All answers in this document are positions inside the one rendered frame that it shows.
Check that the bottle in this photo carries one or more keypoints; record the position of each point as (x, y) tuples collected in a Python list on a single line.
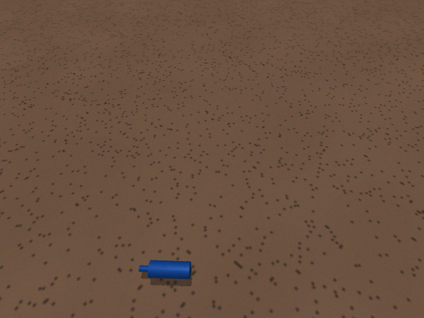
[(167, 269)]

